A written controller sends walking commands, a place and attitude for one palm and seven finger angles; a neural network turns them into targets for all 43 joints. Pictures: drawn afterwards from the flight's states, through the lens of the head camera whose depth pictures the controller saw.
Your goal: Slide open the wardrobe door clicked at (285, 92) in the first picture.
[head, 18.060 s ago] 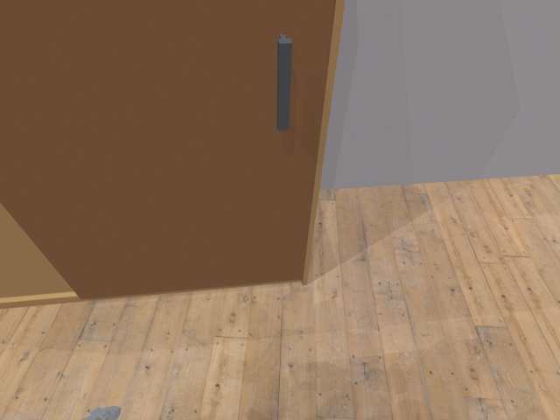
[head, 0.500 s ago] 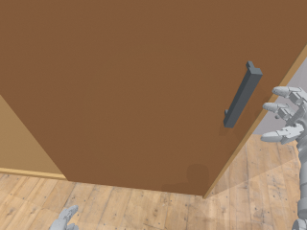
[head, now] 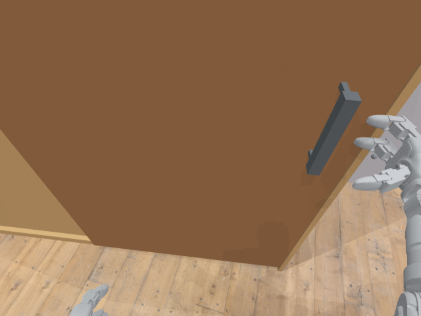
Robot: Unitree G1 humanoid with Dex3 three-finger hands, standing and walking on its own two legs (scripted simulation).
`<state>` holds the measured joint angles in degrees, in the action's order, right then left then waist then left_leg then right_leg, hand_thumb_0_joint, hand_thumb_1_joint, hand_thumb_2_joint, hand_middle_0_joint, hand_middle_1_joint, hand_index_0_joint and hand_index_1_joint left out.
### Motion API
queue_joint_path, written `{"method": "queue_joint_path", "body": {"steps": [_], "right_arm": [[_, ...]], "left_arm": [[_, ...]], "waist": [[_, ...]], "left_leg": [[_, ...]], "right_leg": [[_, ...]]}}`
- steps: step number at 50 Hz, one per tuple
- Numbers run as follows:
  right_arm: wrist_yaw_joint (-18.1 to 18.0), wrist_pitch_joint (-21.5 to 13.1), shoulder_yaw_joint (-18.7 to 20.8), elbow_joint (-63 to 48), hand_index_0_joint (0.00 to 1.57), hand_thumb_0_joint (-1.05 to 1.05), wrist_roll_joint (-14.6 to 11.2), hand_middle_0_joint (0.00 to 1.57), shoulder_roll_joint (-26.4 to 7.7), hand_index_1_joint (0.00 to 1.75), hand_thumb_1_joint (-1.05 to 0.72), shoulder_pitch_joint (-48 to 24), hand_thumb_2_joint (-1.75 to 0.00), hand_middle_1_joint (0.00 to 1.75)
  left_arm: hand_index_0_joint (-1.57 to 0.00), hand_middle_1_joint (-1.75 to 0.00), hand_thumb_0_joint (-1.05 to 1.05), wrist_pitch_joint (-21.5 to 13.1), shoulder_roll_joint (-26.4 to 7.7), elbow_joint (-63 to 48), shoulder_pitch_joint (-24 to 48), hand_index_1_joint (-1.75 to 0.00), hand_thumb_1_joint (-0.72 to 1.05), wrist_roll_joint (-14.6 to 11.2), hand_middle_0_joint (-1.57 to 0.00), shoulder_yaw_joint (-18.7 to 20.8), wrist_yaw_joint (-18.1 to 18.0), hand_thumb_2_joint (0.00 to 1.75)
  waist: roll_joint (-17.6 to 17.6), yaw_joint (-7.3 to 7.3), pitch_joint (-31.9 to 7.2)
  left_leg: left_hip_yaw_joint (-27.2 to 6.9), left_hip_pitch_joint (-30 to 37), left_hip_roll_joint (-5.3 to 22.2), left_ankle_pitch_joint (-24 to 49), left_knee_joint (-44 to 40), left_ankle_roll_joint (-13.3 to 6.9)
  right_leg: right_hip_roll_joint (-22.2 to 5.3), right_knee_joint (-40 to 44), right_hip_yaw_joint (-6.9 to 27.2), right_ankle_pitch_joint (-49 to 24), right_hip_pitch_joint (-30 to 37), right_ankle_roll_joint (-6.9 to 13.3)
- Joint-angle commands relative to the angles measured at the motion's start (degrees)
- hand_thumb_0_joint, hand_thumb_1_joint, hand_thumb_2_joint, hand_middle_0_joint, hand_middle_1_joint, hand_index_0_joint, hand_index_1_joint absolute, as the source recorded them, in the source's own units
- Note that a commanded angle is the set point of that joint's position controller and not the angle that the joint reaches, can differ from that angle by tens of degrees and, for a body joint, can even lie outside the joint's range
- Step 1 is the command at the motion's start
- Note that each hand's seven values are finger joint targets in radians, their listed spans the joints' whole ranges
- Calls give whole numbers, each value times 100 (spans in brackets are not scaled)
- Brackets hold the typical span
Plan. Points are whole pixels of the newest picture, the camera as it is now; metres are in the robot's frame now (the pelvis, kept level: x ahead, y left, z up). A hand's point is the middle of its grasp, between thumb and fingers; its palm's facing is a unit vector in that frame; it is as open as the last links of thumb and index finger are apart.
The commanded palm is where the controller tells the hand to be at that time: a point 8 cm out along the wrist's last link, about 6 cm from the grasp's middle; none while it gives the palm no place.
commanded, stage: move the hooked fingers beside the handle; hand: right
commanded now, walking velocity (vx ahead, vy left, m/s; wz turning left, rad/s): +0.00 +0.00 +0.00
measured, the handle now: (327, 131) +0.45 -0.17 +0.14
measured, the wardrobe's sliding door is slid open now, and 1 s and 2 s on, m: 0.00 0.00 0.00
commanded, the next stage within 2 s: feel for the door with the fingertips in 0.26 s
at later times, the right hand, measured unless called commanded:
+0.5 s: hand (362, 160) +0.38 -0.21 +0.15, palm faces +0.01 +1.00 -0.01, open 14.0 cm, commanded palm +0.35 -0.26 +0.15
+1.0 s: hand (347, 154) +0.39 -0.19 +0.15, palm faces +0.03 +1.00 -0.02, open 14.0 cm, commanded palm +0.36 -0.24 +0.15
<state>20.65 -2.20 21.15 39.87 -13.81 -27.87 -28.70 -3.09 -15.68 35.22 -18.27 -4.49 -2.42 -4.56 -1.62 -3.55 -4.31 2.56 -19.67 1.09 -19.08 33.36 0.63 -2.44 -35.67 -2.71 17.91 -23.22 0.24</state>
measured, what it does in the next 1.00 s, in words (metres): stands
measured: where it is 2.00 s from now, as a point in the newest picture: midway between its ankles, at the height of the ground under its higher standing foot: outside the picture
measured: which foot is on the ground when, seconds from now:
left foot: down 0.00-1.00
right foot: down 0.00-1.00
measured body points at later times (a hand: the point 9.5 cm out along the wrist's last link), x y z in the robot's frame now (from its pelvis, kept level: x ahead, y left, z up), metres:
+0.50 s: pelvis +0.00 +0.00 +0.00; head +0.00 +0.01 +0.45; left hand +0.13 +0.25 -0.09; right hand +0.37 -0.27 +0.15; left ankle -0.03 +0.13 -0.73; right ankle +0.00 -0.12 -0.73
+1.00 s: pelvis -0.01 +0.02 +0.00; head +0.00 +0.03 +0.45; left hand +0.11 +0.28 -0.10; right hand +0.38 -0.24 +0.15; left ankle -0.03 +0.13 -0.73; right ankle +0.00 -0.12 -0.73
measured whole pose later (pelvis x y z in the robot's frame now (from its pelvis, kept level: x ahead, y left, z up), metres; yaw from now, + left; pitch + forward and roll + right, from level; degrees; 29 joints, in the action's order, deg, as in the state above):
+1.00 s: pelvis -0.01 +0.02 +0.00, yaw -1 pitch +3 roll +0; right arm 13.8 -1.0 15.7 35.5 -13.1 -22.5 -29.5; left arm -2.2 -15.8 37.2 -16.1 -4.7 -2.1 -4.7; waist -1.8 -2.9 -2.9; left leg 3.9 -17.8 0.5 -18.9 33.6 -0.7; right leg -2.9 -34.5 -1.2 16.4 -21.2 -1.0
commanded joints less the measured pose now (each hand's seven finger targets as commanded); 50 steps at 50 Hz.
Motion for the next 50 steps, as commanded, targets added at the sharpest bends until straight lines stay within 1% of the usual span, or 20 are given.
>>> {"method": "queue_joint_path", "body": {"steps": [1,4,7,8,12,13,15,16,18,22,26,29,33,36,37,41,42,45,48,50], "right_arm": [[-67,-452,410,-1921,30,0,-209,30,-1385,120,50,-1823,-30,120],[-121,-553,314,-2294,30,0,-243,30,-1287,120,50,-2031,-30,120],[-193,-493,56,-2260,30,0,-207,30,-1116,120,50,-2425,-30,120],[-217,-446,-9,-2212,30,0,-164,30,-1039,120,50,-2455,-30,120],[-325,-255,268,-1955,30,0,-99,30,-1283,120,50,-1877,-30,120],[-316,-225,55,-1976,30,0,-81,30,-1054,120,50,-1974,-30,120],[-345,-171,239,-1959,30,0,-87,30,-1176,120,50,-1684,-30,120],[-333,-170,37,-2081,30,0,-120,30,-946,120,50,-1779,-30,120],[-357,-189,194,-2148,30,0,-148,30,-1054,120,50,-1599,-30,120],[-426,-169,-244,-2389,30,0,-220,30,-522,120,50,-1700,-30,120],[-609,-98,-365,-2458,30,0,-116,30,-437,120,50,-1980,-30,120],[-784,-137,-193,-2618,30,0,-35,30,-642,120,50,-2033,-30,120],[-906,-194,-252,-2599,30,0,-15,30,-541,120,50,-2136,-30,120],[-923,-226,-260,-2534,30,0,-8,30,-498,120,50,-2016,-30,120],[-937,-222,-138,-2446,30,0,-2,30,-644,120,50,-1927,-30,120],[-843,-204,-173,-2185,30,0,8,30,-682,120,50,-2133,-30,120],[-816,-218,-137,-2092,30,0,2,30,-736,120,50,-2100,-30,120],[-717,-216,-232,-1839,30,0,-34,30,-686,120,50,-2402,-30,120],[-674,-260,-213,-1541,30,0,-49,30,-728,120,50,-2522,-30,120],[-647,-339,-142,-1553,30,0,-30,30,-854,120,50,-2661,-30,120]], "left_arm": [[-20,-30,0,-291,-828,-868,257,-30,90,0,-20,405,-66,90],[-20,-30,0,-309,-799,-785,256,-30,90,-2,-20,396,-98,90],[-20,-30,0,-355,-799,-643,252,-30,90,-11,-20,372,-157,90],[-20,-30,0,-374,-791,-621,272,-30,90,-5,-20,363,-155,90],[-20,-30,0,-351,-818,-614,266,-30,90,9,-20,364,-150,90],[-20,-30,0,-344,-782,-640,308,-30,90,1,-20,342,-131,90],[-20,-30,0,-327,-776,-695,357,-30,90,6,-20,357,-105,90],[-20,-30,0,-330,-754,-739,398,-30,90,-4,-20,344,-92,90],[-20,-30,0,-323,-769,-769,403,-30,90,1,-20,367,-91,90],[-20,-30,0,-336,-730,-793,511,-30,90,-37,-20,359,-80,90],[-20,-30,0,-321,-721,-745,557,-30,90,-28,-20,343,-88,90],[-20,-30,0,-304,-715,-724,581,-30,90,-2,-20,340,-93,90],[-20,-30,0,-295,-678,-676,627,-30,90,9,-20,329,-84,90],[-20,-30,0,-303,-654,-686,673,-30,90,11,-20,308,-64,90],[-20,-30,0,-287,-687,-666,625,-30,90,13,-20,322,-61,90],[-20,-30,0,-244,-687,-649,622,-30,90,-9,-20,314,-67,90],[-20,-30,0,-228,-720,-628,575,-30,90,-5,-20,332,-75,90],[-20,-30,0,-202,-724,-604,565,-30,90,-34,-20,324,-91,90],[-20,-30,0,-194,-754,-546,476,-30,90,-35,-20,347,-100,90],[-20,-30,0,-186,-761,-551,432,-30,90,-23,-20,354,-98,90]], "waist": [[-265,189,-1669],[-322,83,-1673],[-315,-40,-1316],[-490,-29,-1321],[-342,148,-1453],[-419,96,-1453],[-389,194,-1483],[-361,151,-1473],[-159,193,-1579],[-55,104,-1297],[-79,64,-1115],[-145,128,-1314],[-22,90,-1424],[-165,152,-1395],[7,165,-1413],[-15,91,-1225],[186,87,-1249],[-14,20,-1082],[189,-8,-1117],[90,10,-1294]], "left_leg": [[24,270,-167,2171,-276,-169],[23,211,-201,2133,-313,-152],[46,-41,-193,1739,-413,-159],[47,-106,-195,1646,-407,-168],[59,147,-156,1806,-384,-197],[53,120,-154,1891,-372,-187],[60,216,-142,1989,-337,-190],[70,211,-137,1988,-340,-187],[65,333,-153,2142,-339,-174],[78,196,-151,1987,-403,-161],[69,38,-141,1718,-422,-157],[34,166,-132,1700,-422,-168],[1,257,-127,1692,-452,-145],[-19,346,-111,1779,-439,-159],[-29,427,-109,1822,-455,-149],[-71,368,-101,1828,-494,-128],[-73,425,-102,1836,-507,-121],[-96,218,-101,1605,-548,-116],[-115,208,-106,1545,-568,-100],[-131,272,-97,1651,-516,-109]], "right_leg": [[131,289,296,-1991,1331,184],[108,308,313,-2023,1495,186],[86,356,355,-1683,1491,190],[101,395,392,-1617,1525,174],[118,390,386,-1782,1430,166],[129,399,369,-1842,1473,162],[130,387,367,-1926,1407,143],[133,395,370,-1897,1414,135],[112,378,344,-2039,1449,163],[108,380,319,-1804,1412,173],[134,450,362,-1499,1366,161],[148,454,354,-1501,1439,170],[152,438,315,-1407,1444,185],[176,453,284,-1413,1382,174],[169,424,264,-1422,1305,198],[192,441,226,-1303,1188,201],[174,421,221,-1293,1138,222],[199,443,212,-1058,1095,210],[198,417,218,-1000,1046,235],[216,392,229,-1100,1078,229]]}}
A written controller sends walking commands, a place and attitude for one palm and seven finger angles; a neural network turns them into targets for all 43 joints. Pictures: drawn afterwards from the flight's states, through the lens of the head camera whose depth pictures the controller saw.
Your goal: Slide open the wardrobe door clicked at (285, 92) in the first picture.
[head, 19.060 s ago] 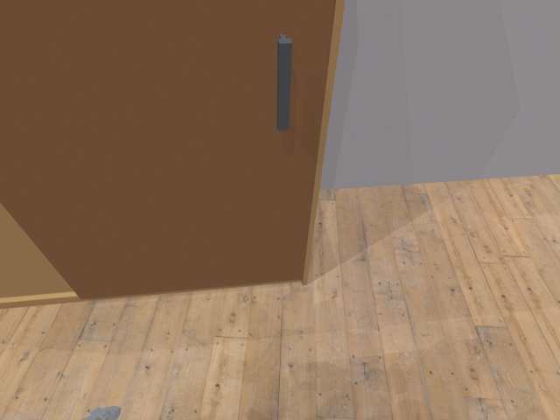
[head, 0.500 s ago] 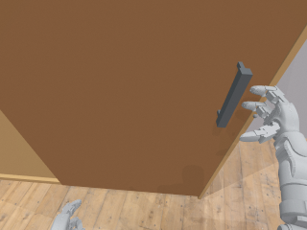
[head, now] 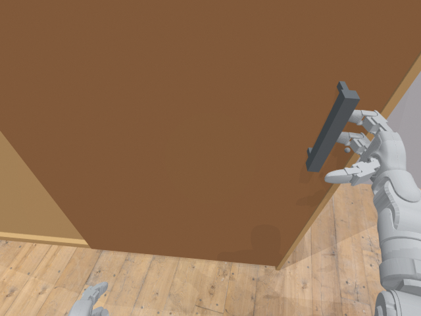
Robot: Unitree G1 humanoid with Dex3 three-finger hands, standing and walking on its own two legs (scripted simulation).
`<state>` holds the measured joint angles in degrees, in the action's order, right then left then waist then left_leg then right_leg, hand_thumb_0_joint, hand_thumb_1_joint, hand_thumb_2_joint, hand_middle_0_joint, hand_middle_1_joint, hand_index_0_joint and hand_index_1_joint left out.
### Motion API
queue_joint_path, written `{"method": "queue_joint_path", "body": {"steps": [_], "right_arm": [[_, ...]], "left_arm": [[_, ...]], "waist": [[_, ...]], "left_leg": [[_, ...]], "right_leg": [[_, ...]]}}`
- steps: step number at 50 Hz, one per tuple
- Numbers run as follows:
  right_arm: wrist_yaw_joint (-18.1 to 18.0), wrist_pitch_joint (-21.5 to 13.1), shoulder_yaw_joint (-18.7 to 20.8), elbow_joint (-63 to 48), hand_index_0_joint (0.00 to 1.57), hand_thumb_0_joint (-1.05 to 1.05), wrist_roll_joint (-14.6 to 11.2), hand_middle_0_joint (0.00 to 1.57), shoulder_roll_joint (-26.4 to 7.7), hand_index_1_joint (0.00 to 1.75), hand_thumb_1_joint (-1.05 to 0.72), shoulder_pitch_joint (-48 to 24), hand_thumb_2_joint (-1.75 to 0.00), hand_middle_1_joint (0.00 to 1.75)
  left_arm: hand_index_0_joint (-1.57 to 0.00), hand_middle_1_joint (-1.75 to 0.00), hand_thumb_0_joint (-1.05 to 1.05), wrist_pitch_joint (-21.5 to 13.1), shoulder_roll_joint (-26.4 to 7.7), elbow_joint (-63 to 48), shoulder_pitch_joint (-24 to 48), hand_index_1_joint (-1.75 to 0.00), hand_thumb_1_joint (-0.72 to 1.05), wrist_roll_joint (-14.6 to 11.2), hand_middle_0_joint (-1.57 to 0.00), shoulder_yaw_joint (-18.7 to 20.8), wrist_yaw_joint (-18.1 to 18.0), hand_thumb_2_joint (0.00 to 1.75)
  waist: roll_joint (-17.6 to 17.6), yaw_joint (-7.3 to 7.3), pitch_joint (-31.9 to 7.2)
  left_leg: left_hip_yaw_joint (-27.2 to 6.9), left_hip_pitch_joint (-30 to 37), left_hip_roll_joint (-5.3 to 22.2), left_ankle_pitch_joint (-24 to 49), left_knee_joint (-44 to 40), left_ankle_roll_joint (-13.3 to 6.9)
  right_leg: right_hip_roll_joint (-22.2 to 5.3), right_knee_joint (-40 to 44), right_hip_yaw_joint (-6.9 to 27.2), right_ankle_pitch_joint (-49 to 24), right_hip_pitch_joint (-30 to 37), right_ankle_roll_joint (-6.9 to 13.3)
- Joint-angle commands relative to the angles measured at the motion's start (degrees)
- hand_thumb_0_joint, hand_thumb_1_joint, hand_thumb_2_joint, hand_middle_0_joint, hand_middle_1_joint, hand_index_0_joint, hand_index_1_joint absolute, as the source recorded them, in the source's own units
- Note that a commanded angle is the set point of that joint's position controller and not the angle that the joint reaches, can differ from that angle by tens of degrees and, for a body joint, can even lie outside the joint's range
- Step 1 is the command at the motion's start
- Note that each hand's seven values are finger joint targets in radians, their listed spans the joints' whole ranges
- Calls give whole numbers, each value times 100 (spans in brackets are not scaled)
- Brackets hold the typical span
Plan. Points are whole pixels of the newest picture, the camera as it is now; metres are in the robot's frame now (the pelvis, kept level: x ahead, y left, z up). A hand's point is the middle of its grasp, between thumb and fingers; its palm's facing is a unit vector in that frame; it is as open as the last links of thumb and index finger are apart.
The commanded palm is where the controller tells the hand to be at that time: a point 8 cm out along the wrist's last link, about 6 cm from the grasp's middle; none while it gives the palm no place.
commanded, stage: feel for the door with the fingertips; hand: right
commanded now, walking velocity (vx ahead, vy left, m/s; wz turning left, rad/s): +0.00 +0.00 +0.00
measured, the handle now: (326, 129) +0.46 -0.18 +0.14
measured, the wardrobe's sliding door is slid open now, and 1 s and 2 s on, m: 0.00 0.00 0.00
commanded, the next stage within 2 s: slide the fingers in behind the handle in 0.22 s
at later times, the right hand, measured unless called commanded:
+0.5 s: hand (348, 143) +0.42 -0.21 +0.15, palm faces -0.02 +1.00 +0.00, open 13.7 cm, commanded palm +0.39 -0.26 +0.15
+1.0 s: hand (335, 145) +0.41 -0.18 +0.14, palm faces -0.01 +1.00 -0.01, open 14.0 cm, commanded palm +0.38 -0.24 +0.15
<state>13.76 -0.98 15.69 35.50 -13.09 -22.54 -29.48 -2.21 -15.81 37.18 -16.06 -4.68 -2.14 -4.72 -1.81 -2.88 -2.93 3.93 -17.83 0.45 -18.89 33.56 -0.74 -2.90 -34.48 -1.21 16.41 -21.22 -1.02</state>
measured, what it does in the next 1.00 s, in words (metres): stands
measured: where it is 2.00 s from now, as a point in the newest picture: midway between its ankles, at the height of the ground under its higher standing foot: outside the picture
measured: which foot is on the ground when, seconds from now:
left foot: down 0.00-1.00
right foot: down 0.00-1.00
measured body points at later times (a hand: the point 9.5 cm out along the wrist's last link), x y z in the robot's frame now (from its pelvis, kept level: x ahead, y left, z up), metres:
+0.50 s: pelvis +0.00 -0.01 +0.00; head +0.02 -0.01 +0.45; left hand +0.10 +0.25 -0.11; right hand +0.41 -0.26 +0.15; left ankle -0.02 +0.11 -0.73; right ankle +0.01 -0.13 -0.73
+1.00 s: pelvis +0.01 -0.02 +0.00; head +0.02 -0.01 +0.45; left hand +0.12 +0.23 -0.10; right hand +0.41 -0.24 +0.15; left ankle -0.02 +0.11 -0.73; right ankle +0.01 -0.13 -0.73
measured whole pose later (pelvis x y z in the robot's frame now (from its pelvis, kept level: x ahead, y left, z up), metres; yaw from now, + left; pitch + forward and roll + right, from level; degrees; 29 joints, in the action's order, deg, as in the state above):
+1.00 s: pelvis +0.01 -0.02 +0.00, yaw +1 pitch +4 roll +1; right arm 8.9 -0.7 12.8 31.8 -11.1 -18.3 -29.5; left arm -1.9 -14.1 35.9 -15.8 -4.0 -2.3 -3.2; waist -1.2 -2.8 -3.6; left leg 2.5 -18.5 1.2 -18.8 33.4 0.5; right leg -2.2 -35.0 -2.5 17.2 -21.8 0.1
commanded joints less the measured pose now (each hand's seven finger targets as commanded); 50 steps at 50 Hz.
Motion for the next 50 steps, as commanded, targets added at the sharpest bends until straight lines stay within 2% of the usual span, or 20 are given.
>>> {"method": "queue_joint_path", "body": {"steps": [1,4,5,8,12,14,16,19,21,22,23,29,32,33,36,37,42,46,47,50], "right_arm": [[66,-488,262,-1076,30,0,-106,30,-1238,120,50,-2649,-30,120],[70,-613,583,-925,30,0,-74,30,-1644,120,50,-2749,-30,120],[74,-652,589,-973,30,0,-67,30,-1639,120,50,-2710,-30,120],[88,-734,561,-1027,30,0,-66,30,-1550,120,50,-2521,-30,120],[136,-677,587,-774,30,0,-100,30,-1631,120,50,-2615,-30,120],[139,-659,555,-737,30,0,-67,30,-1633,120,50,-2857,-30,120],[125,-650,467,-781,30,0,-43,30,-1511,120,50,-2878,-30,120],[83,-602,451,-681,30,0,-29,30,-1475,120,50,-2828,-30,120],[61,-589,400,-762,30,0,-42,30,-1330,120,50,-2660,-30,120],[57,-586,409,-759,30,0,-58,30,-1350,120,50,-2624,-30,120],[53,-561,540,-686,30,0,-38,30,-1483,120,50,-2537,-30,120],[-6,-516,456,-909,30,0,-3,30,-1398,120,50,-2502,-30,120],[-42,-531,147,-1261,30,0,-51,30,-993,120,50,-2540,-30,120],[-66,-521,279,-1309,30,0,-44,30,-1090,120,50,-2377,-30,120],[-152,-526,2,-1664,30,0,-38,30,-826,120,50,-2681,-30,120],[-199,-532,-111,-1750,30,0,-30,30,-713,120,50,-2675,-30,120],[-449,-453,93,-1709,30,0,55,30,-893,120,50,-2688,-30,120],[-523,-356,-50,-1645,30,0,112,30,-630,120,50,-2448,-30,120],[-551,-368,60,-1688,30,0,122,30,-769,120,50,-2437,-30,120],[-531,-329,53,-1850,30,0,80,30,-706,120,50,-2307,-30,120]], "left_arm": [[-20,-30,0,-284,-730,-761,210,-30,90,-8,-20,313,-70,90],[-20,-30,0,-256,-771,-694,88,-30,90,9,-20,343,-72,90],[-20,-30,0,-253,-755,-711,103,-30,90,11,-20,343,-63,90],[-20,-30,0,-249,-747,-756,64,-30,90,18,-20,347,-27,90],[-20,-30,0,-215,-793,-731,-5,-30,90,-6,-20,360,-34,90],[-20,-30,0,-211,-794,-718,-9,-30,90,-9,-20,362,-41,90],[-20,-30,0,-223,-778,-728,-34,-30,90,-4,-20,371,-34,90],[-20,-30,0,-195,-792,-714,-103,-30,90,5,-20,380,-21,90],[-20,-30,0,-209,-762,-771,-66,-30,90,18,-20,374,0,90],[-20,-30,0,-201,-789,-761,-95,-30,90,15,-20,387,-3,90],[-20,-30,0,-190,-795,-753,-88,-30,90,15,-20,382,-1,90],[-20,-30,0,-170,-767,-837,-23,-30,90,14,-20,358,17,90],[-20,-30,0,-202,-728,-890,44,-30,90,6,-20,368,33,90],[-20,-30,0,-204,-733,-914,63,-30,90,12,-20,374,35,90],[-20,-30,0,-236,-690,-909,147,-30,90,9,-20,347,37,90],[-20,-30,0,-246,-691,-914,136,-30,90,10,-20,351,33,90],[-20,-30,0,-256,-712,-802,136,-30,90,46,-20,349,25,90],[-20,-30,0,-256,-634,-848,222,-30,90,45,-20,320,62,90],[-20,-30,0,-247,-669,-829,177,-30,90,63,-20,340,67,90],[-20,-30,0,-232,-638,-906,274,-30,90,45,-20,336,83,90]], "waist": [[25,-71,-1422],[160,-62,-1598],[-42,-12,-1660],[-35,13,-1797],[121,-47,-1442],[-7,-84,-1364],[-171,-81,-1452],[-2,-101,-1529],[-116,-30,-1600],[97,-61,-1612],[20,-13,-1608],[-129,7,-1564],[-38,-37,-1603],[-84,34,-1673],[-315,-38,-1605],[-152,-61,-1575],[-5,-36,-1589],[-181,31,-1544],[3,35,-1668],[-106,75,-1726]], "left_leg": [[-266,41,-35,1589,-531,25],[-298,215,-37,1816,-494,43],[-307,241,-34,1878,-462,29],[-290,352,-52,2128,-419,21],[-263,200,-59,1933,-481,26],[-260,42,-74,1820,-481,26],[-242,-43,-82,1813,-454,3],[-211,-64,-96,1797,-437,15],[-184,-57,-98,1760,-407,-9],[-176,7,-94,1823,-417,-1],[-191,1,-101,1821,-402,-1],[-167,-98,-104,1676,-383,-20],[-131,-91,-108,1701,-384,-35],[-132,-44,-124,1772,-354,-39],[-108,-217,-123,1604,-360,-53],[-75,-214,-125,1558,-354,-53],[-85,-179,-121,1535,-384,-39],[-92,-110,-106,1640,-365,-50],[-98,17,-103,1769,-369,-47],[-124,110,-93,1928,-366,-40]], "right_leg": [[271,271,75,-915,881,356],[264,229,53,-1080,851,375],[270,226,39,-1136,871,361],[262,217,19,-1351,941,376],[232,238,9,-1172,742,375],[235,257,30,-1102,774,362],[232,234,46,-1185,904,353],[219,229,70,-1222,911,352],[216,241,95,-1250,953,332],[205,208,76,-1309,936,356],[207,228,76,-1291,906,341],[190,256,114,-1259,940,315],[168,237,139,-1358,1078,323],[161,251,146,-1438,1113,310],[156,273,211,-1354,1245,271],[131,268,241,-1388,1245,284],[128,294,243,-1346,1236,279],[158,319,198,-1409,1200,249],[149,279,184,-1514,1202,277],[166,289,129,-1562,1229,266]]}}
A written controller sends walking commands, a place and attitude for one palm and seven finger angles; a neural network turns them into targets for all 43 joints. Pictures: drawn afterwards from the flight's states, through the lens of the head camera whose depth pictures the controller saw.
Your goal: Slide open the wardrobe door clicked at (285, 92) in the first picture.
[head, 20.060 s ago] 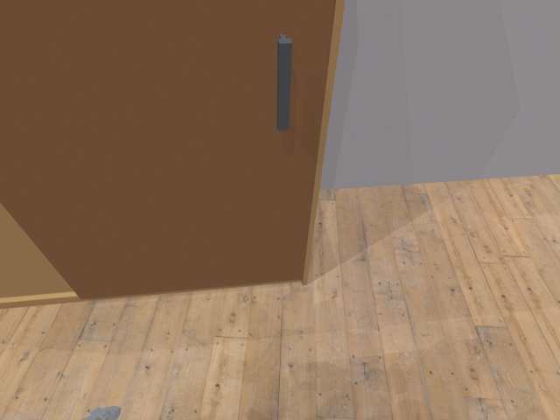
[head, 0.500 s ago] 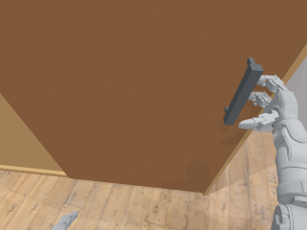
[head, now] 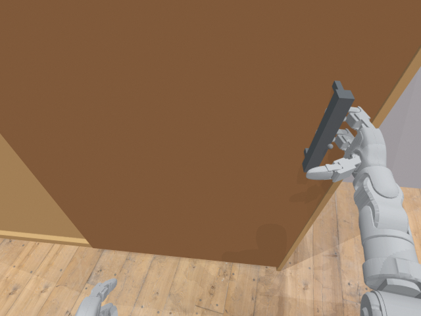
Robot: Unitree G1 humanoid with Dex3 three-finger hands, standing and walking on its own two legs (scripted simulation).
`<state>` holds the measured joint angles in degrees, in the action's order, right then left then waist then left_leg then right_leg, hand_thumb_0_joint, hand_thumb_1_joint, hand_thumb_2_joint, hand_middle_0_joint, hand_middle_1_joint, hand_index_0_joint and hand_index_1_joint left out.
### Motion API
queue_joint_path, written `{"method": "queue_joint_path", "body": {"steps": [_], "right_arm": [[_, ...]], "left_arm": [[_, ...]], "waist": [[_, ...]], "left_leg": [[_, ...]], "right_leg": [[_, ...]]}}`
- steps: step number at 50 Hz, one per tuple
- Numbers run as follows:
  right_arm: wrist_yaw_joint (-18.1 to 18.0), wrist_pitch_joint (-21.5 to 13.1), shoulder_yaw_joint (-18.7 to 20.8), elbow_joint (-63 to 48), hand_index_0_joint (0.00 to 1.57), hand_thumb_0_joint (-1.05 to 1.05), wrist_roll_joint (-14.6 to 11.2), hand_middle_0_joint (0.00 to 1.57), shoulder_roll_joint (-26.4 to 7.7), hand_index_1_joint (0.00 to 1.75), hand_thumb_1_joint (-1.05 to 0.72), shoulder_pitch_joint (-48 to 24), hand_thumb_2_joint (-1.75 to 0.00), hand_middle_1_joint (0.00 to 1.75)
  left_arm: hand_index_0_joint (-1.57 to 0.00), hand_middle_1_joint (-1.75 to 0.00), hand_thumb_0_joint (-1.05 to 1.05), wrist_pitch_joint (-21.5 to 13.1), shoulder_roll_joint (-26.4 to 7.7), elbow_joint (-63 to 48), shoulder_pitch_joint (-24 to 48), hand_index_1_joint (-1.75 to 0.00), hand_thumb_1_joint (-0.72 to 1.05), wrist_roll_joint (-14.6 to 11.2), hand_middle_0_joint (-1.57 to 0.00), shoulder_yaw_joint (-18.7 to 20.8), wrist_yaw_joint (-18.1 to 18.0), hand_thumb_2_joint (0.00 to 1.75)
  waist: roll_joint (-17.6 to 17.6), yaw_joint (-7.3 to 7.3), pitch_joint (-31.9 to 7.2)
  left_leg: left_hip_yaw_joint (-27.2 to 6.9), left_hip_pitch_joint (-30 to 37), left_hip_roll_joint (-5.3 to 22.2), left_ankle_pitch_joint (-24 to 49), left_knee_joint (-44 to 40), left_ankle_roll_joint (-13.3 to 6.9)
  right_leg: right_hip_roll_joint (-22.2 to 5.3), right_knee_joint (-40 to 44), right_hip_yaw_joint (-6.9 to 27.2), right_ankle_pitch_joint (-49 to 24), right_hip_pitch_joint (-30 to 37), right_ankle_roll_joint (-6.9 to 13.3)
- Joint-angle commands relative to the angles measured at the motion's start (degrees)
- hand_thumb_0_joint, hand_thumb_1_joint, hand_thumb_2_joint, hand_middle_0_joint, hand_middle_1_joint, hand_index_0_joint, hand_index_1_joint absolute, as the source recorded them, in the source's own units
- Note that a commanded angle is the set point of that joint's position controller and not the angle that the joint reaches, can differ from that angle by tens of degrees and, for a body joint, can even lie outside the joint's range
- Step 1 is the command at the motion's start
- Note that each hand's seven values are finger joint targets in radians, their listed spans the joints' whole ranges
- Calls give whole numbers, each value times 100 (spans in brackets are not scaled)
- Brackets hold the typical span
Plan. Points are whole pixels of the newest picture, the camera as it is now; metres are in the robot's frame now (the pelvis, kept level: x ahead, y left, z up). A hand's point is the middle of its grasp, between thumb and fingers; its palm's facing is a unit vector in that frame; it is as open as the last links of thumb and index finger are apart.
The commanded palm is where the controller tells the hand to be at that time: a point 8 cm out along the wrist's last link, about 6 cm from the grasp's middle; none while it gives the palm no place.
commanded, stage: slide the fingers in behind the handle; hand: right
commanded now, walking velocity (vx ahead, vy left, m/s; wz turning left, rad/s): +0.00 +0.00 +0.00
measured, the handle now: (322, 129) +0.46 -0.17 +0.14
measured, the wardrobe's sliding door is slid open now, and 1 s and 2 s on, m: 0.00 0.00 0.00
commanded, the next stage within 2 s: grip the handle and tug to test in 1.14 s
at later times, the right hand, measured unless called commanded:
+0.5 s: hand (321, 148) +0.40 -0.15 +0.15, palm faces +0.02 +1.00 -0.01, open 14.3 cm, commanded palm +0.37 -0.20 +0.15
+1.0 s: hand (316, 145) +0.41 -0.15 +0.14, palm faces +0.01 +1.00 -0.01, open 14.0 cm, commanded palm +0.38 -0.20 +0.15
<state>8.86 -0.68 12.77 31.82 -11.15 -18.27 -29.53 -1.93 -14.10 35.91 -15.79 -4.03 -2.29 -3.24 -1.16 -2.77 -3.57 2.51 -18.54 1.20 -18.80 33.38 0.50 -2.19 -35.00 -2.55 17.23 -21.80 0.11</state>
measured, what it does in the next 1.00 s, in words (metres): stands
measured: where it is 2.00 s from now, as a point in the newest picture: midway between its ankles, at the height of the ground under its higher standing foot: outside the picture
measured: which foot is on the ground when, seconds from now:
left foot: down 0.00-1.00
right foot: down 0.00-1.00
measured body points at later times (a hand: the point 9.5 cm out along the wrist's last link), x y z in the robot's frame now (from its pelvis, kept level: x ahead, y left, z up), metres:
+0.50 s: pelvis +0.00 +0.01 +0.00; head +0.00 +0.02 +0.45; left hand +0.13 +0.26 -0.10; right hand +0.39 -0.21 +0.15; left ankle -0.02 +0.13 -0.73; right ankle +0.01 -0.12 -0.73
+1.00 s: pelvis +0.00 +0.01 +0.00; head +0.01 +0.02 +0.45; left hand +0.12 +0.26 -0.11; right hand +0.40 -0.20 +0.15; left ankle -0.02 +0.13 -0.73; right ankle +0.01 -0.12 -0.73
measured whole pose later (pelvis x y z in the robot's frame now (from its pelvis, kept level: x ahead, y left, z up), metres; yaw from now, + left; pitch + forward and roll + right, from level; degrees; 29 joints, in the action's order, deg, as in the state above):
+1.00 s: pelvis +0.00 +0.01 +0.00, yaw +0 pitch +4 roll +0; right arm 6.8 -1.4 11.1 30.1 -11.2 -16.2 -27.9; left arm -0.8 -14.4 36.8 -16.1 -4.0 -1.5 -2.8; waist -1.4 -2.6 -3.6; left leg 2.7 -17.6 0.7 -19.4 33.5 -0.3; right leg -2.7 -34.2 -2.2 17.3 -20.5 -0.7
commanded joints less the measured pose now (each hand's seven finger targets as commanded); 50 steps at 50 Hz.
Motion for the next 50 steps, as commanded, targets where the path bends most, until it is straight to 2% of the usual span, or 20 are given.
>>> {"method": "queue_joint_path", "body": {"steps": [1,7,11,12,15,17,20,22,26,27,29,31,33,35,38,41,46,47,48,50], "right_arm": [[-27,-366,301,-1577,30,0,-136,30,-1052,120,50,-2299,-30,120],[12,-296,198,-1626,30,0,-195,30,-932,120,50,-2046,-30,120],[-43,-258,80,-1889,30,0,-152,30,-813,120,50,-2113,-30,120],[-64,-243,49,-1846,30,0,-147,30,-775,120,50,-2015,-30,120],[-81,-226,-103,-1690,30,0,-124,30,-673,120,50,-2309,-30,120],[-78,-277,-6,-1714,30,0,-121,30,-791,120,50,-2235,-30,120],[-79,-299,-65,-1764,30,0,-148,30,-671,120,50,-2276,-30,120],[-99,-287,-99,-1593,30,0,-153,30,-622,120,50,-2164,-30,120],[-181,-347,-119,-1712,30,0,-105,30,-561,120,50,-2240,-30,120],[-196,-357,-101,-1676,30,0,-84,30,-617,120,50,-2167,-30,120],[-219,-331,-13,-1557,30,0,-77,30,-741,120,50,-2339,-30,120],[-216,-326,-140,-1520,30,0,-71,30,-571,120,50,-2398,-30,120],[-232,-332,-3,-1440,30,0,-75,30,-701,120,50,-2368,-30,120],[-224,-315,76,-1322,30,0,-82,30,-827,120,50,-2536,-30,120],[-227,-355,-73,-1342,30,0,-47,30,-662,120,50,-2604,-30,120],[-260,-440,178,-1412,30,0,-54,30,-913,120,50,-2556,-30,120],[-205,-490,174,-1506,30,0,-109,30,-880,120,50,-2344,-30,120],[-222,-511,237,-1559,30,0,-95,30,-957,120,50,-2231,-30,120],[-200,-484,50,-1561,30,0,-84,30,-713,120,50,-2142,-30,120],[-198,-428,-31,-1565,30,0,-85,30,-634,120,50,-2244,-30,120]], "left_arm": [[-20,-30,0,-274,-794,-780,250,-30,90,-21,-20,356,-61,90],[-20,-30,0,-245,-814,-761,291,-30,90,-49,-20,382,-66,90],[-20,-30,0,-246,-779,-777,353,-30,90,-48,-20,377,-59,90],[-20,-30,0,-238,-796,-766,331,-30,90,-36,-20,377,-63,90],[-20,-30,0,-226,-780,-723,357,-30,90,-48,-20,360,-72,90],[-20,-30,0,-226,-813,-711,347,-30,90,-39,-20,389,-85,90],[-20,-30,0,-236,-773,-728,383,-30,90,-39,-20,377,-76,90],[-20,-30,0,-228,-789,-702,347,-30,90,-34,-20,361,-62,90],[-20,-30,0,-252,-755,-739,394,-30,90,-29,-20,373,-34,90],[-20,-30,0,-244,-785,-709,364,-30,90,-23,-20,388,-32,90],[-20,-30,0,-214,-782,-681,360,-30,90,-27,-20,362,-41,90],[-20,-30,0,-219,-750,-699,384,-30,90,-30,-20,358,-34,90],[-20,-30,0,-198,-774,-690,362,-30,90,-19,-20,367,-44,90],[-20,-30,0,-173,-780,-642,336,-30,90,-31,-20,360,-68,90],[-20,-30,0,-177,-753,-668,333,-30,90,-22,-20,353,-55,90],[-20,-30,0,-188,-762,-664,292,-30,90,-7,-20,376,-42,90],[-20,-30,0,-190,-763,-702,304,-30,90,-11,-20,373,-25,90],[-20,-30,0,-181,-787,-707,284,-30,90,1,-20,388,-22,90],[-20,-30,0,-184,-754,-731,321,-30,90,-17,-20,389,-15,90],[-20,-30,0,-178,-751,-711,295,-30,90,-27,-20,389,-17,90]], "waist": [[-168,49,-1691],[183,3,-1379],[-189,21,-1474],[2,9,-1457],[-5,-78,-1250],[137,-38,-1373],[-60,-15,-1597],[112,-10,-1492],[-49,22,-1487],[216,-1,-1489],[124,-15,-1403],[93,-41,-1301],[232,-8,-1406],[186,-40,-1350],[-11,-41,-1442],[-19,23,-1661],[64,45,-1624],[231,70,-1681],[120,50,-1624],[1,1,-1534]], "left_leg": [[23,196,-170,2011,-340,-168],[26,202,-174,2023,-417,-139],[16,131,-159,1974,-395,-158],[19,179,-160,2023,-419,-143],[-3,11,-158,1780,-472,-129],[-12,110,-153,1778,-467,-135],[-10,168,-142,1915,-410,-142],[-2,187,-149,1927,-437,-141],[-8,139,-139,1899,-394,-143],[-3,206,-139,1939,-418,-129],[-21,177,-134,1938,-415,-123],[-31,87,-136,1806,-450,-112],[-53,189,-140,1835,-451,-110],[-54,144,-142,1779,-463,-110],[-50,98,-142,1739,-440,-128],[-55,239,-144,1901,-395,-137],[-40,359,-151,2113,-372,-129],[-33,463,-154,2198,-364,-137],[-22,384,-158,2268,-347,-133],[-11,222,-174,2177,-376,-127]], "right_leg": [[98,324,261,-1732,1338,156],[95,306,216,-1584,1160,201],[131,320,234,-1581,1322,175],[118,300,213,-1613,1279,205],[138,337,224,-1309,1204,206],[127,312,227,-1327,1202,223],[156,310,225,-1445,1339,197],[148,300,227,-1442,1243,212],[166,303,221,-1403,1249,202],[146,283,214,-1431,1213,222],[156,310,206,-1375,1147,210],[170,317,182,-1232,1118,215],[169,322,185,-1248,1089,232],[176,321,178,-1194,1075,220],[167,319,198,-1240,1164,216],[170,296,197,-1395,1221,203],[158,311,166,-1519,1157,198],[147,294,178,-1624,1145,215],[146,304,154,-1696,1204,211],[142,295,158,-1658,1270,201]]}}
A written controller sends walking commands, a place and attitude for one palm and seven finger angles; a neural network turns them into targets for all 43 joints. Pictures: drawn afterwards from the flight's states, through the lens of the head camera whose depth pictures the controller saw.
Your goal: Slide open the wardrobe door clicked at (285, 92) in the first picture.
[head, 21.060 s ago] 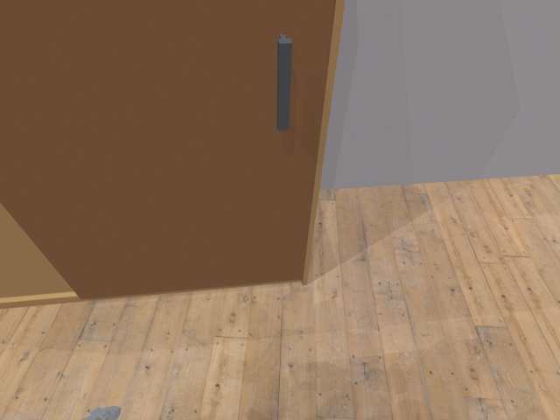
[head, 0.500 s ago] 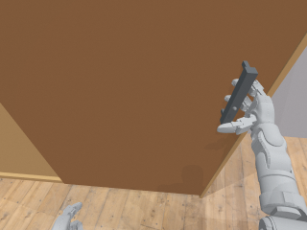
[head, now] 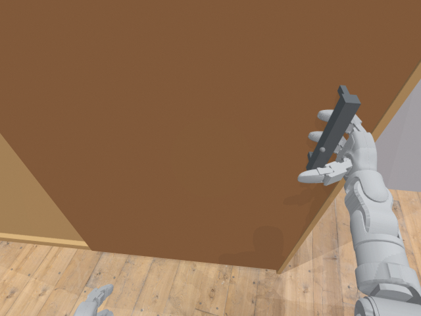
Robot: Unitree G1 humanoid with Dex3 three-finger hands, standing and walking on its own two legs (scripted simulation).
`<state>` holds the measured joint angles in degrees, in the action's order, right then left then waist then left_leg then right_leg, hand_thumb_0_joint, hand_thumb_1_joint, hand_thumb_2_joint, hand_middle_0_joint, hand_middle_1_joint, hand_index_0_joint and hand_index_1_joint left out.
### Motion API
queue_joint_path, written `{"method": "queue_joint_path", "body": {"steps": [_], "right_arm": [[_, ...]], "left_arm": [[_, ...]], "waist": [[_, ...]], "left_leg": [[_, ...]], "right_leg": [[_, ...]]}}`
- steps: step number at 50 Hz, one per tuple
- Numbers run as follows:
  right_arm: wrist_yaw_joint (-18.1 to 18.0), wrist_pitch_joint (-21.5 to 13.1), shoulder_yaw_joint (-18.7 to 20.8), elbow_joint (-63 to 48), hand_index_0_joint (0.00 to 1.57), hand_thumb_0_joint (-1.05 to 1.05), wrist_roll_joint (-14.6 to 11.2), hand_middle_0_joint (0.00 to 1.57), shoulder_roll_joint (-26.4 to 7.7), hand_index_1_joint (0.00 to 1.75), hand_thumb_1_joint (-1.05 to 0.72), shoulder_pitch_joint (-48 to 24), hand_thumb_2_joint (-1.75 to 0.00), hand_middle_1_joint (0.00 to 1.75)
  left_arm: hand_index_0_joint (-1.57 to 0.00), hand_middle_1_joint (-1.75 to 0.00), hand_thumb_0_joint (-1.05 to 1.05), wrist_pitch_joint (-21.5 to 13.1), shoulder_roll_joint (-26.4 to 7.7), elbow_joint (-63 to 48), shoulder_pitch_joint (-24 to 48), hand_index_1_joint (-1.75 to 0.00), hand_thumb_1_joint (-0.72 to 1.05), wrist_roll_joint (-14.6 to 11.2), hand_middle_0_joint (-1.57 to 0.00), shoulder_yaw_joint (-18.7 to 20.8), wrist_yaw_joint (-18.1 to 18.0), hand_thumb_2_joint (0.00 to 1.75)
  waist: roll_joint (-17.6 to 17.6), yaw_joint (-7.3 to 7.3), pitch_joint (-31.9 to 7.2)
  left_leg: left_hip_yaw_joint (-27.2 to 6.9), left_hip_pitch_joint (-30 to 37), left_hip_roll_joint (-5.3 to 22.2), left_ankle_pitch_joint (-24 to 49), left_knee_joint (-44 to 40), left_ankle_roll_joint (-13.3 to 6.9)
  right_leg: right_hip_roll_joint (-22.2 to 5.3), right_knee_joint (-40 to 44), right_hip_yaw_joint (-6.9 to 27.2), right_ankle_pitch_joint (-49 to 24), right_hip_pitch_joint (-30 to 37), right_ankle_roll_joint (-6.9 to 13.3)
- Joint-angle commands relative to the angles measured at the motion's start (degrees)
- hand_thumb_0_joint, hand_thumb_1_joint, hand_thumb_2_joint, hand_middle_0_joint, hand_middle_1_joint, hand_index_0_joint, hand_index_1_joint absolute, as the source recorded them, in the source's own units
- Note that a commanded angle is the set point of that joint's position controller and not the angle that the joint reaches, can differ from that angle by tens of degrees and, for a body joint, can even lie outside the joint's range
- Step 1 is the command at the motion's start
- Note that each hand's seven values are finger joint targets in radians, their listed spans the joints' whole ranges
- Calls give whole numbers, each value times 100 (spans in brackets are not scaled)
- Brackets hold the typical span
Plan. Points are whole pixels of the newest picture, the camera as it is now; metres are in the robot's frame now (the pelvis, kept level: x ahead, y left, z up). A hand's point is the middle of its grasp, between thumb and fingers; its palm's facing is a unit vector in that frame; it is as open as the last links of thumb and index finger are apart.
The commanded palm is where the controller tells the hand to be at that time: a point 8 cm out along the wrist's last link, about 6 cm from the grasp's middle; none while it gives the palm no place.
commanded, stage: slide the fingers in behind the handle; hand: right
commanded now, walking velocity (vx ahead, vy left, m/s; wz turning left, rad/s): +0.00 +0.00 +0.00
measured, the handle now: (326, 133) +0.45 -0.18 +0.14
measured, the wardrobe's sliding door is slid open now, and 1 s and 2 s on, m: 0.00 0.00 0.00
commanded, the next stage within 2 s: grip the handle and tug to test in 0.14 s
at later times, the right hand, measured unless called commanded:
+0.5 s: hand (320, 149) +0.40 -0.16 +0.14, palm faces +0.00 +1.00 -0.01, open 12.3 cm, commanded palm +0.38 -0.21 +0.15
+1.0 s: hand (322, 149) +0.40 -0.16 +0.14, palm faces +0.01 +1.00 +0.00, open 5.9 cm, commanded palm +0.37 -0.22 +0.15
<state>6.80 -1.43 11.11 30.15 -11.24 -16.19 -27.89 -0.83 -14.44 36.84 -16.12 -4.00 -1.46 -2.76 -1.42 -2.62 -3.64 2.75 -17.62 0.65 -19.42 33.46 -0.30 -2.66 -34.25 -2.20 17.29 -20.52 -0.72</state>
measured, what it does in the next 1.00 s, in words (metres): stands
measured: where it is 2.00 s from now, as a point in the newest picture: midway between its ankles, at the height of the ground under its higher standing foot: outside the picture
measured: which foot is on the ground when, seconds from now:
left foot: down 0.00-1.00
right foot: down 0.00-1.00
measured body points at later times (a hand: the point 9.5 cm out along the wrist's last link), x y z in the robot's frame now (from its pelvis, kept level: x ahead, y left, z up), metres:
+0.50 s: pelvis +0.00 +0.00 +0.00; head +0.01 +0.00 +0.45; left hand +0.12 +0.25 -0.11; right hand +0.40 -0.21 +0.14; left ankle -0.02 +0.11 -0.73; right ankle +0.00 -0.13 -0.73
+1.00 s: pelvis +0.00 +0.00 +0.00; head +0.01 +0.01 +0.45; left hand +0.12 +0.25 -0.10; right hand +0.39 -0.21 +0.15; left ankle -0.02 +0.11 -0.73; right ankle +0.00 -0.13 -0.73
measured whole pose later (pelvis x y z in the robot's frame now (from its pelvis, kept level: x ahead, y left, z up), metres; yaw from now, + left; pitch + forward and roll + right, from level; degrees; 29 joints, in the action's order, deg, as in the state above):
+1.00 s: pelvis +0.00 +0.00 +0.00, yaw +0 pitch +3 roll +0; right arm 6.4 0.8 11.4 27.6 -11.4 -16.1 -26.7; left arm -0.2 -14.6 35.8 -15.2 -4.1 -1.4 -2.9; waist -1.4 -2.8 -3.6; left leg 2.5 -17.1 0.5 -19.2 32.9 -0.2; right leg -2.7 -34.0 -2.3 17.4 -20.0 -0.7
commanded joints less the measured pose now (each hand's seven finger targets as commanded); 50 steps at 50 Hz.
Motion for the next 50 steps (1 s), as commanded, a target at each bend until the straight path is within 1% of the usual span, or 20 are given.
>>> {"method": "queue_joint_path", "body": {"steps": [1,4,12,14,18,20,22,24,27,29,31,32,33,36,37,40,41,42,45,50], "right_arm": [[9,-312,87,-1335,30,0,-75,30,-835,120,50,-2522,-30,120],[-36,-236,385,-1260,30,0,-66,30,-1129,120,50,-2382,-30,120],[-64,-240,262,-1236,30,0,-48,30,-1022,120,50,-2528,-30,120],[-59,-233,146,-1276,31,0,-51,31,-873,121,41,-2673,-34,121],[-87,-241,307,-1275,33,0,-13,33,-1074,124,22,-2570,-42,124],[-72,-248,156,-1309,34,0,-42,34,-858,125,13,-2567,-46,125],[-91,-257,222,-1234,35,0,-40,35,-933,127,3,-2447,-50,127],[-89,-261,174,-1282,36,0,-53,36,-868,128,-6,-2528,-54,128],[-117,-289,215,-1265,38,0,-45,38,-972,130,-20,-2691,-60,130],[-135,-325,329,-1390,38,0,-25,38,-1068,131,-29,-2563,-64,131],[-126,-354,256,-1461,40,0,-18,40,-992,133,-39,-2529,-68,133],[-132,-357,386,-1386,40,0,-15,40,-1114,133,-43,-2368,-70,133],[-107,-360,385,-1456,41,0,-22,41,-1102,134,-48,-2254,-72,134],[-52,-323,167,-1637,42,0,-52,42,-849,136,-62,-2162,-78,136],[-54,-290,179,-1580,43,0,-80,43,-826,137,-67,-2059,-80,137],[-32,-169,397,-1514,44,0,-108,44,-1136,139,-81,-2211,-86,139],[-18,-136,308,-1467,44,0,-119,44,-1005,139,-85,-2227,-88,139],[-28,-164,363,-1522,45,0,-105,45,-1134,140,-90,-2332,-90,140],[-12,-159,326,-1505,45,0,-100,45,-1016,140,-90,-2168,-90,140],[-46,-176,480,-1626,45,0,-104,45,-1163,140,-90,-2021,-90,140]], "left_arm": [[-20,-30,0,-284,-726,-774,344,-30,90,-42,-20,300,-70,90],[-20,-30,0,-247,-759,-784,321,-30,90,-25,-20,303,-87,90],[-20,-30,0,-211,-743,-797,310,-30,90,-23,-20,288,-94,90],[-20,-30,0,-231,-723,-808,328,-30,90,-28,-20,290,-87,90],[-20,-30,0,-212,-751,-801,290,-30,90,-8,-20,301,-89,90],[-20,-30,0,-237,-714,-822,318,-30,90,-17,-20,298,-67,90],[-20,-30,0,-224,-746,-795,307,-30,90,-5,-20,303,-70,90],[-20,-30,0,-235,-725,-822,337,-30,90,-20,-20,294,-65,90],[-20,-30,0,-227,-754,-781,302,-30,90,-7,-20,296,-84,90],[-20,-30,0,-238,-729,-828,339,-30,90,-6,-20,292,-73,90],[-20,-30,0,-257,-718,-837,336,-30,90,-4,-20,290,-61,90],[-20,-30,0,-248,-738,-809,314,-30,90,11,-20,309,-64,90],[-20,-30,0,-244,-724,-842,332,-30,90,-1,-20,302,-52,90],[-20,-30,0,-265,-693,-886,383,-30,90,-17,-20,300,-31,90],[-20,-30,0,-260,-722,-875,352,-30,90,-14,-20,315,-38,90],[-20,-30,0,-223,-759,-853,368,-30,90,-34,-20,302,-75,90],[-20,-30,0,-222,-744,-859,380,-30,90,-37,-20,294,-87,90],[-20,-30,0,-212,-769,-830,365,-30,90,-30,-20,302,-97,90],[-20,-30,0,-214,-722,-874,400,-30,90,-32,-20,287,-88,90],[-20,-30,0,-214,-737,-902,388,-30,90,-19,-20,307,-76,90]], "waist": [[-26,-57,-1333],[157,26,-1360],[119,-31,-1383],[-34,-60,-1444],[92,-19,-1622],[24,-30,-1579],[147,-9,-1522],[24,-11,-1514],[254,-55,-1449],[21,24,-1554],[41,13,-1623],[141,42,-1633],[42,70,-1631],[-144,53,-1627],[121,34,-1589],[171,11,-1385],[260,-14,-1310],[330,-30,-1292],[11,27,-1368],[157,72,-1578]], "left_leg": [[-39,12,-116,2086,-424,-47],[-41,141,-111,2035,-435,-56],[-44,94,-108,1940,-439,-56],[-34,-15,-115,1893,-420,-58],[-49,136,-110,2079,-391,-57],[-30,66,-117,2041,-392,-56],[-20,105,-118,1981,-406,-68],[-22,55,-124,1954,-396,-69],[-28,72,-121,1897,-432,-52],[-49,136,-113,1953,-394,-66],[-39,156,-117,2025,-373,-64],[-50,247,-113,2127,-389,-66],[-48,279,-111,2224,-362,-68],[-19,230,-116,2289,-337,-81],[-18,274,-118,2311,-388,-63],[-55,221,-119,2158,-448,-42],[-48,171,-122,2096,-475,-31],[-51,210,-112,2073,-492,-38],[-58,179,-107,2126,-451,-56],[-71,354,-100,2367,-415,-41]], "right_leg": [[188,230,133,-1514,1078,276],[192,275,149,-1465,985,285],[180,253,143,-1448,1012,282],[179,257,167,-1441,1115,264],[177,234,159,-1605,1121,277],[182,225,159,-1571,1158,265],[169,224,175,-1547,1079,273],[178,241,184,-1499,1105,263],[170,245,180,-1433,1036,288],[185,256,169,-1485,1078,268],[184,251,162,-1551,1121,269],[168,221,142,-1644,1093,285],[169,237,131,-1715,1100,271],[171,230,142,-1812,1190,245],[165,207,124,-1801,1138,275],[180,281,113,-1516,982,278],[191,286,106,-1449,965,293],[178,273,114,-1452,954,304],[203,267,101,-1540,1050,284],[201,247,83,-1709,1069,286]]}}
